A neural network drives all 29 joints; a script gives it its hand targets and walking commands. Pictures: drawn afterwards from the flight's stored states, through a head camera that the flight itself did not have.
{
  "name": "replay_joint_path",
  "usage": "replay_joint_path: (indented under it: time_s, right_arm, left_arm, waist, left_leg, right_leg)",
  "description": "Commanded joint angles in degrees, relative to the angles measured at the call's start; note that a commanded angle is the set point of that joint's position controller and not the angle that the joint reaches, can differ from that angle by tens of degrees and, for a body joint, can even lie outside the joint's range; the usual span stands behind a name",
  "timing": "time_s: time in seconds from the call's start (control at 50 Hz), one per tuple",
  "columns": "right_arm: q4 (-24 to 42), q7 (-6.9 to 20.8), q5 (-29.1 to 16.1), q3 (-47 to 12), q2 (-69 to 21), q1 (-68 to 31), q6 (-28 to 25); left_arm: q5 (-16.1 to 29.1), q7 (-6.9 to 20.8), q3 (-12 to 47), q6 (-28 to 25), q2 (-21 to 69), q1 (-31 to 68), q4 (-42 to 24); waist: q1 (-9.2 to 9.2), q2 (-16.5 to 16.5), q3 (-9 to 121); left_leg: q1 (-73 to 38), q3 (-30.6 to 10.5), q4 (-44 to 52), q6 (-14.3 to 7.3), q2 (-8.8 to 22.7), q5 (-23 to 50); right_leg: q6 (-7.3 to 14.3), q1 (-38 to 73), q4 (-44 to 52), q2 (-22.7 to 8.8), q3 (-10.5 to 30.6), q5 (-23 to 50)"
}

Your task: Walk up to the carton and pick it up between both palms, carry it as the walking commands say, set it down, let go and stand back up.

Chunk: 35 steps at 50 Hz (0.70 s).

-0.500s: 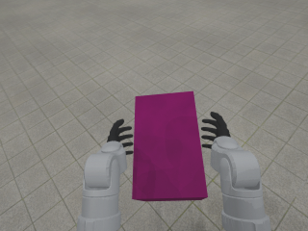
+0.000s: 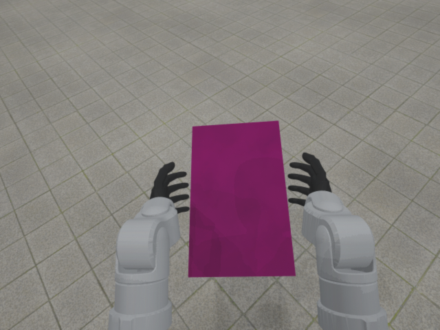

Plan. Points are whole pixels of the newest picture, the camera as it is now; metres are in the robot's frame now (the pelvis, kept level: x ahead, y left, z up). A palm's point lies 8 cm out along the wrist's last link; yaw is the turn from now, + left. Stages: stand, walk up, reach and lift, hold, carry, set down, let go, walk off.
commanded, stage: carry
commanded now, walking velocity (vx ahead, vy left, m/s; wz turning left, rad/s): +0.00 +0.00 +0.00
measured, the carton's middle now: (239, 202) +0.36 +0.00 +0.00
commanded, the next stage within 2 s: none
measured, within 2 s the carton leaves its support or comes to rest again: neither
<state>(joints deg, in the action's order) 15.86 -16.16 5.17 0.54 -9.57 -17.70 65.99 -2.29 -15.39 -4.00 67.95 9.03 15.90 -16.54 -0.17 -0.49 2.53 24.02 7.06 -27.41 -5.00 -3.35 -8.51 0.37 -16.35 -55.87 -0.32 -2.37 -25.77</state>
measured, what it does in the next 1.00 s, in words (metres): walks ahead: right foot, then left foot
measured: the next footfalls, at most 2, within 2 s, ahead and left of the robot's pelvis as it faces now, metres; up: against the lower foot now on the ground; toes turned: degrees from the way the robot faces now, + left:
right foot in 0.10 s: +0.12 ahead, -0.09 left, -0.01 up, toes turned -3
left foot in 0.40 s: +0.38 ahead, +0.07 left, +0.00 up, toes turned +3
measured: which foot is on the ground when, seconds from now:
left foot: down 0.00-0.12, up 0.14-0.38, down 0.40-0.96, up 0.98-1.00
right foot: up 0.00-0.08, down 0.10-0.40, up 0.42-0.54, down 0.56-0.78, up 0.80-0.94, down 0.96-1.00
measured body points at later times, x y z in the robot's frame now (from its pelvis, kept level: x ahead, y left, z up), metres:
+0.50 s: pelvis +0.33 -0.01 +0.01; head +0.34 -0.02 +0.46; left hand +0.64 +0.11 +0.09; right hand +0.64 -0.15 +0.11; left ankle +0.34 +0.06 -0.73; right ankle +0.19 -0.09 -0.69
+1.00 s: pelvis +0.57 -0.03 +0.01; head +0.56 -0.04 +0.46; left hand +0.86 +0.10 +0.10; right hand +0.87 -0.16 +0.11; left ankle +0.40 +0.06 -0.67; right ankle +0.53 -0.11 -0.73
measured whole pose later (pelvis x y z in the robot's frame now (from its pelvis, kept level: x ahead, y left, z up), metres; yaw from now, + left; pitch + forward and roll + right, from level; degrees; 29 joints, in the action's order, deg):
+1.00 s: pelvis +0.57 -0.03 +0.01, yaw +0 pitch +8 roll +2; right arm 15.1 -16.8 5.4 0.8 -9.3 -17.1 67.9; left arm -2.4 -16.2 -1.4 70.1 8.7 14.4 -15.1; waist -0.1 0.0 9.5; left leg 15.6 6.8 -48.4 -0.9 -1.1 -22.8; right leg 3.0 -19.6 -30.5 -1.2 -4.8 -14.9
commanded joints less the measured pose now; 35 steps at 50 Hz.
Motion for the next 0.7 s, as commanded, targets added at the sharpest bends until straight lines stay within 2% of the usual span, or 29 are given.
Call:
replay_joint_path:
  time_s: [0.0, 0.02, 0.04, 0.06, 0.08, 0.1, 0.12, 0.16, 0.2, 0.22, 0.26, 0.3, 0.32, 0.34, 0.36, 0.38, 0.4, 0.42, 0.44, 0.46, 0.48, 0.52, 0.54, 0.56, 0.58, 0.6, 0.64, 0.66, 0.68]
  right_arm:
    - [6.86, 12.19, -18.08, -26.93, -61.58, -14.06, -1.14]
    - [10.37, 12.28, -19.36, -28.07, -62.47, -18.18, -1.43]
    - [7.43, 12.50, -18.75, -28.49, -62.08, -16.42, -1.25]
    - [8.11, 11.97, -18.04, -28.78, -61.37, -15.61, -1.67]
    - [9.83, 11.91, -18.18, -28.92, -61.96, -16.29, -1.52]
    - [10.83, 12.07, -18.52, -29.89, -62.13, -17.17, -1.90]
    - [9.78, 12.02, -19.01, -29.84, -61.86, -14.91, -1.29]
    - [7.60, 10.86, -18.29, -28.98, -62.18, -12.51, -0.88]
    - [8.53, 10.68, -18.53, -28.90, -59.99, -13.42, -0.18]
    - [8.70, 11.34, -19.38, -28.74, -62.84, -15.05, -0.53]
    - [6.92, 11.54, -18.82, -27.31, -63.01, -12.46, -0.46]
    - [8.24, 12.29, -19.82, -27.91, -63.78, -16.13, -1.14]
    - [7.71, 12.40, -18.95, -27.12, -62.90, -15.32, -1.26]
    - [6.79, 12.29, -19.45, -27.20, -62.84, -14.60, -1.05]
    - [8.84, 12.53, -20.18, -27.65, -62.88, -15.18, -1.35]
    - [9.05, 12.26, -19.96, -27.74, -62.49, -16.73, -0.86]
    - [3.46, 11.69, -17.28, -24.66, -59.42, -11.11, 0.31]
    - [0.63, 11.88, -17.17, -24.88, -58.74, -11.07, 0.98]
    - [1.26, 12.32, -16.81, -24.83, -59.11, -11.53, 0.84]
    - [0.36, 12.34, -15.86, -24.57, -58.24, -12.00, 0.69]
    - [0.97, 12.54, -17.27, -24.75, -59.25, -13.21, 0.67]
    - [-0.25, 11.64, -15.41, -23.99, -56.90, -10.55, 1.54]
    - [-0.87, 12.00, -15.39, -24.07, -57.42, -11.14, 1.53]
    - [3.54, 12.32, -16.40, -25.52, -56.93, -13.92, 0.84]
    - [1.94, 12.33, -16.91, -25.39, -58.65, -13.09, 0.88]
    - [4.77, 11.88, -17.68, -26.44, -59.67, -14.75, 0.28]
    - [8.14, 11.65, -18.18, -27.34, -59.04, -16.03, 0.07]
    - [9.26, 11.88, -19.33, -27.88, -60.36, -17.37, -0.27]
    - [9.36, 11.91, -19.88, -28.69, -60.76, -15.74, -0.49]
  left_arm:
    - [18.10, 12.77, 29.73, -2.76, 59.87, 20.52, -11.78]
    - [18.26, 12.51, 30.91, -3.23, 62.03, 22.08, -12.94]
    - [17.37, 12.75, 30.10, -3.90, 60.45, 22.11, -12.56]
    - [18.06, 13.01, 29.25, -4.35, 59.55, 21.50, -12.97]
    - [18.37, 12.86, 29.42, -4.16, 60.77, 21.99, -13.02]
    - [17.07, 12.84, 29.91, -4.77, 61.11, 22.53, -13.67]
    - [17.64, 12.91, 29.74, -4.30, 59.64, 19.99, -14.19]
    - [16.73, 12.40, 28.38, -3.61, 56.88, 16.86, -13.01]
    - [16.09, 12.18, 28.45, -1.87, 57.66, 12.79, -8.03]
    - [17.49, 12.28, 30.57, -2.56, 59.24, 19.48, -14.35]
    - [17.93, 11.66, 30.91, -2.83, 59.89, 21.61, -15.84]
    - [17.10, 12.17, 32.60, -2.79, 61.17, 21.67, -15.28]
    - [17.58, 12.17, 33.15, -2.86, 61.41, 22.50, -13.88]
    - [17.72, 12.29, 32.48, -2.93, 60.24, 22.06, -14.68]
    - [18.10, 12.12, 32.99, -3.44, 60.77, 22.30, -15.58]
    - [16.92, 12.21, 31.45, -2.40, 60.61, 19.44, -11.75]
    - [16.31, 11.89, 31.52, -0.98, 58.10, 17.40, -9.77]
    - [13.92, 11.91, 28.11, -0.55, 55.81, 15.04, -5.80]
    - [14.84, 12.27, 29.19, -0.69, 56.44, 17.99, -6.48]
    - [15.59, 12.36, 30.31, -0.89, 56.65, 19.35, -6.90]
    - [15.19, 11.78, 30.36, -0.71, 57.07, 19.55, -7.45]
    - [15.51, 11.75, 28.68, -0.45, 56.39, 17.54, -4.74]
    - [16.01, 11.78, 30.32, -0.56, 57.23, 20.64, -6.69]
    - [15.70, 11.94, 29.74, -0.89, 58.99, 17.90, -5.50]
    - [16.37, 11.65, 30.83, -1.49, 58.34, 22.30, -8.53]
    - [16.84, 11.95, 30.26, -1.91, 58.58, 22.56, -10.34]
    - [16.71, 12.36, 29.63, -1.42, 59.10, 17.69, -8.25]
    - [16.95, 12.06, 30.71, -2.24, 59.96, 20.51, -11.22]
    - [17.43, 12.10, 31.02, -2.28, 60.99, 18.41, -10.48]
  waist:
    - [-1.00, 6.22, 28.21]
    - [0.11, 4.59, 29.82]
    - [0.67, 2.35, 25.78]
    - [0.46, -2.02, 25.70]
    - [-0.33, -9.85, 28.21]
    - [0.51, -13.68, 30.41]
    - [1.88, -13.62, 29.06]
    - [3.17, -16.95, 26.27]
    - [2.62, -9.57, 28.01]
    - [2.63, -7.63, 26.24]
    - [2.58, -7.32, 27.70]
    - [1.54, -0.75, 28.88]
    - [0.14, -2.38, 28.53]
    - [-0.50, 1.31, 31.00]
    - [-0.76, 2.88, 33.67]
    - [-1.30, 5.44, 30.01]
    - [-1.42, 11.63, 28.47]
    - [-1.29, 9.46, 24.85]
    - [-1.16, 8.94, 24.26]
    - [-0.84, 6.46, 23.43]
    - [-0.32, 10.36, 22.71]
    - [0.62, 4.17, 23.54]
    - [0.00, 4.20, 25.11]
    - [0.05, 1.19, 26.54]
    - [-0.43, -3.27, 28.58]
    - [0.18, -8.82, 28.63]
    - [1.16, -13.91, 26.52]
    - [1.37, -13.95, 26.29]
    - [1.17, -10.15, 27.74]
  left_leg:
    - [-37.49, -14.15, -2.04, -5.51, 20.55, 62.70]
    - [-30.37, -9.21, -0.67, -2.99, 16.36, 57.73]
    - [-25.35, -3.90, -1.28, 0.58, 12.87, 44.85]
    - [-16.47, -4.39, -1.76, 3.05, 11.00, 22.75]
    - [-9.79, -3.87, -3.32, 3.80, 9.62, 5.87]
    - [-2.42, -1.76, -6.67, 6.71, 4.42, -7.29]
    - [8.88, -0.07, -10.59, 7.46, 1.48, -14.38]
    - [30.45, 3.41, -21.79, 7.69, -1.65, -20.12]
    - [31.51, 1.99, -18.68, 5.92, -1.13, -18.11]
    - [32.57, 2.65, -15.87, 6.23, -1.59, -16.96]
    - [23.34, 3.54, -4.38, 4.86, -1.07, -9.18]
    - [5.41, 6.43, 0.21, 5.19, -2.06, 8.99]
    - [-7.00, 6.03, 4.66, 4.69, -1.16, 21.12]
    - [-19.21, 0.06, 4.37, 2.90, 3.92, 36.17]
    - [-32.50, -10.40, -1.14, -0.63, 14.34, 62.47]
    - [-36.01, -17.42, -2.78, -5.05, 19.92, 74.45]
    - [-38.08, -17.13, -4.53, -6.50, 20.18, 76.84]
    - [-35.67, -19.38, -3.92, -8.29, 21.46, 72.27]
    - [-32.97, -18.67, -1.22, -7.61, 20.43, 64.37]
    - [-29.22, -17.70, 0.98, -5.85, 19.17, 56.14]
    - [-26.86, -15.81, 0.53, -4.03, 17.93, 54.22]
    - [-22.05, -7.99, -3.34, -0.32, 14.35, 44.39]
    - [-17.39, -7.82, -2.96, 2.35, 13.29, 32.80]
    - [-14.37, -5.81, -5.60, 3.04, 11.80, 27.83]
    - [-11.57, -5.30, -7.55, 5.29, 10.08, 27.66]
    - [-4.14, -2.31, -11.38, 5.68, 7.64, 19.12]
    - [9.34, 1.82, -12.46, 5.90, 4.13, 2.86]
    - [14.24, 2.93, -8.24, 6.73, 2.68, -6.71]
    - [13.60, 2.08, -5.84, 6.76, 3.21, -2.77]
  right_leg:
    - [-2.97, -12.20, 25.40, -4.76, 6.73, 0.38]
    - [-1.82, -1.13, 32.46, -1.12, -0.66, 10.20]
    - [-2.24, 4.49, 42.48, -3.36, -2.03, 24.26]
    - [-1.64, 12.87, 40.19, -7.14, 0.61, 37.94]
    - [1.00, 22.48, 33.69, -14.17, 6.11, 61.56]
    - [3.07, 30.31, 29.33, -17.75, 11.88, 93.30]
    - [4.63, 41.19, 26.75, -17.89, 13.31, 104.61]
    - [3.09, 58.66, 21.69, -16.61, 11.80, 118.86]
    - [4.31, 55.89, 20.66, -14.95, 9.99, 106.42]
    - [4.97, 54.99, 21.19, -13.73, 9.64, 101.90]
    - [4.84, 48.28, 19.98, -10.78, 5.35, 94.79]
    - [1.30, 33.43, 17.69, -8.36, -0.06, 83.35]
    - [0.79, 22.22, 13.91, -6.30, -2.84, 74.75]
    - [-1.21, 11.90, 10.55, -4.06, -3.35, 54.74]
    - [-1.83, 0.12, 6.57, -2.44, -2.28, 31.07]
    - [-1.54, -8.52, 5.39, 2.24, -1.80, -3.81]
    - [-2.10, -12.22, 9.10, 0.72, 1.43, -8.23]
    - [-1.60, -13.91, 10.04, 0.67, 2.80, -8.32]
    - [-0.93, -11.52, 14.41, -0.61, 4.11, -4.34]
    - [0.16, -7.63, 16.90, -0.56, 2.53, -2.09]
    - [-0.27, -5.19, 22.68, -0.58, 0.73, 0.29]
    - [-1.09, 5.05, 40.27, -4.31, -0.60, 18.43]
    - [0.98, 11.72, 33.54, -5.72, -0.58, 29.90]
    - [1.76, 15.72, 29.71, -9.37, 1.37, 51.78]
    - [2.74, 20.52, 24.20, -10.28, 2.52, 68.61]
    - [2.23, 27.18, 23.11, -11.74, 2.28, 80.77]
    - [2.78, 36.14, 20.09, -12.59, 4.54, 93.59]
    - [4.26, 40.19, 18.50, -12.10, 5.22, 94.36]
    - [4.80, 40.48, 16.54, -11.79, 5.87, 93.09]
